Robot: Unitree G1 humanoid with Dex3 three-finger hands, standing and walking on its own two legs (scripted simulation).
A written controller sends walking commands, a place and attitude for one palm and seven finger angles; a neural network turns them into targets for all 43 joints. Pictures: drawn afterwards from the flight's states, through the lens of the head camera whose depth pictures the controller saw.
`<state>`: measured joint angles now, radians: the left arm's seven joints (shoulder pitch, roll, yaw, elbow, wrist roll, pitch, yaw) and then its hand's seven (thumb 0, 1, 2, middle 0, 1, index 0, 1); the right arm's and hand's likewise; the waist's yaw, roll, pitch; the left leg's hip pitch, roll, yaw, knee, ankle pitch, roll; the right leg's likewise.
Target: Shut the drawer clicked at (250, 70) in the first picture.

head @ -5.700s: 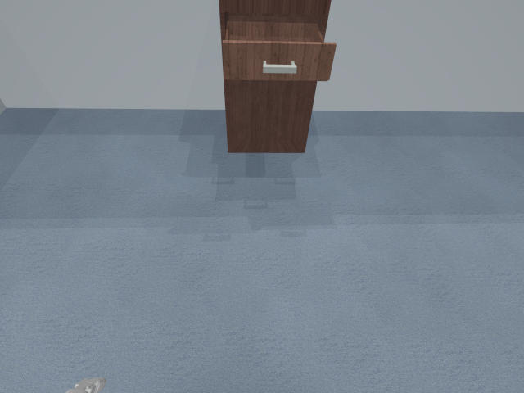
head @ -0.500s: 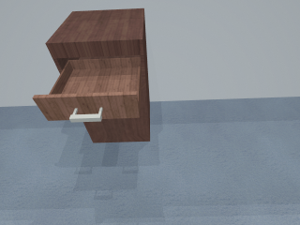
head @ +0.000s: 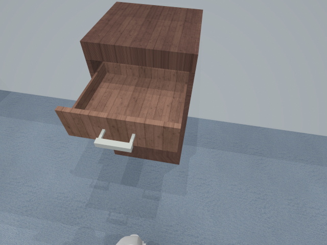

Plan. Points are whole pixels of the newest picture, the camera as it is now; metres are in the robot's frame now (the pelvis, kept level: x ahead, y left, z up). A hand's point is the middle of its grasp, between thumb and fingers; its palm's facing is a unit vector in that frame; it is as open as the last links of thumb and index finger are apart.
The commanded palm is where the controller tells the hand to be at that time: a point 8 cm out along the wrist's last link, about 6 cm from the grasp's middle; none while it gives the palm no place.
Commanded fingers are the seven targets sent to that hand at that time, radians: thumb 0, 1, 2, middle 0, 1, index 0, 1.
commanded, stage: take the last steps up to it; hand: left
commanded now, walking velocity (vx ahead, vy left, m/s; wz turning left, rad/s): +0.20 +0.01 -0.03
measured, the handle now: (115, 139) +0.43 +0.22 -0.07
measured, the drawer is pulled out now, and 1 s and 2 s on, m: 0.30 0.30 0.30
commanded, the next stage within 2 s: come to a stop and stand still in 0.16 s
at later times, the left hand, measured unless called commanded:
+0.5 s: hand (108, 216) +0.21 +0.20 -0.17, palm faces -0.02 -0.97 -0.24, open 7.4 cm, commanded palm none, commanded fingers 0.00 0.90 0.90 -0.20 -0.30 -0.20 -0.30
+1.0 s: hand out of the picture +0.08 +0.23 -0.18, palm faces +0.03 -0.98 -0.19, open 7.4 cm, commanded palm none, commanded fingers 0.00 0.90 0.90 -0.20 -0.30 -0.20 -0.30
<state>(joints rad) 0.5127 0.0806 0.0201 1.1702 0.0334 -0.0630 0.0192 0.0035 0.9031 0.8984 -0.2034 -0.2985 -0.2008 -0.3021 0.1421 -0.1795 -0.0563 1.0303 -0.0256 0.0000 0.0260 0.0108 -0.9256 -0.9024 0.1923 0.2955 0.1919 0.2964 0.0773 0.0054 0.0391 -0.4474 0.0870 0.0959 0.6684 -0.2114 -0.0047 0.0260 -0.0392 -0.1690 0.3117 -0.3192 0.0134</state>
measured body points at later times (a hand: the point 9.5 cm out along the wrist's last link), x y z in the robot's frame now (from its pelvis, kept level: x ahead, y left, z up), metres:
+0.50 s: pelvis +0.11 +0.02 -0.01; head +0.12 +0.01 +0.44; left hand +0.21 +0.25 -0.15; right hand +0.09 -0.20 -0.17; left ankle +0.09 +0.12 -0.74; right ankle +0.16 -0.09 -0.74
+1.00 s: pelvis +0.05 +0.04 +0.00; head +0.04 +0.06 +0.45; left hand +0.08 +0.28 -0.16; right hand +0.04 -0.18 -0.15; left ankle +0.03 +0.16 -0.74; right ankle +0.08 -0.08 -0.70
